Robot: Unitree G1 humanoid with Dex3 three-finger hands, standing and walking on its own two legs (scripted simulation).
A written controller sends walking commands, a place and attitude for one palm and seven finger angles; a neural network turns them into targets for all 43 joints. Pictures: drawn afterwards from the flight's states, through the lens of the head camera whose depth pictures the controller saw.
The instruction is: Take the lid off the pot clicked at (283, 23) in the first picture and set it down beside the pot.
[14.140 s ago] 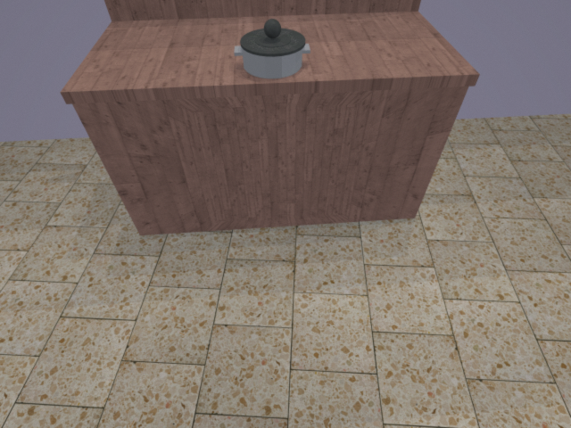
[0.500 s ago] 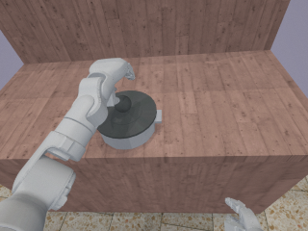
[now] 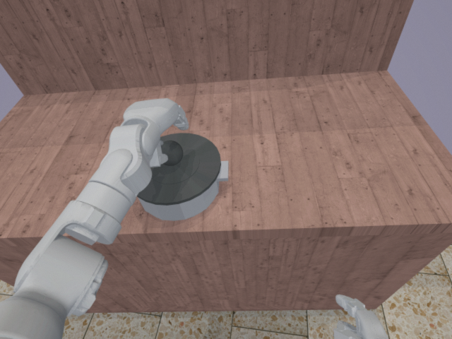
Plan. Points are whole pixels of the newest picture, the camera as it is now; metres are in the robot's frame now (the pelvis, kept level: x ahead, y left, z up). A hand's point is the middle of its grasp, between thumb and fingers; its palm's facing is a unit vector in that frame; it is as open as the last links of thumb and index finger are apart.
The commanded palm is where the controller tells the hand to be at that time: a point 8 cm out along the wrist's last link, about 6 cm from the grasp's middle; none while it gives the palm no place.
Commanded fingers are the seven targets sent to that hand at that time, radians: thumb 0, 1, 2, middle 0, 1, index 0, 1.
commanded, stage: lower the open fingers around the knob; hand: left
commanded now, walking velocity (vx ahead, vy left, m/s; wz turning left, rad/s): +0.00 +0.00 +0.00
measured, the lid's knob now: (170, 153) +0.46 +0.14 +0.08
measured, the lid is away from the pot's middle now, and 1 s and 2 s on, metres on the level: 0.00 0.00 0.01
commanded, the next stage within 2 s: close the fingers and squeeze the knob in 0.74 s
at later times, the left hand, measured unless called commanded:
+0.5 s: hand (159, 158) +0.42 +0.14 +0.11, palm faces -0.27 -0.06 -0.96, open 10.5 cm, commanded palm +0.41 +0.14 +0.16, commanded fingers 0.00 -0.36 1.51 -0.82 -0.08 -0.82 -0.08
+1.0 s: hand (164, 156) +0.43 +0.14 +0.10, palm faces -0.27 -0.07 -0.96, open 10.2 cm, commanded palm +0.41 +0.14 +0.17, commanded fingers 0.00 -0.16 1.24 -0.73 -0.36 -0.73 -0.36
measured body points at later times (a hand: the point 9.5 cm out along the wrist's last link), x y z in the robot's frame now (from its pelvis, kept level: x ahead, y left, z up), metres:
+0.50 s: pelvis +0.00 +0.01 +0.00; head +0.02 -0.03 +0.45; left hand +0.43 +0.14 +0.16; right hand +0.17 -0.23 -0.12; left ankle +0.04 +0.10 -0.74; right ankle -0.03 -0.10 -0.74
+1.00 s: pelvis +0.01 +0.01 +0.00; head +0.02 -0.03 +0.45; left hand +0.44 +0.14 +0.15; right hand +0.14 -0.23 -0.13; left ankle +0.04 +0.10 -0.74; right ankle -0.03 -0.10 -0.74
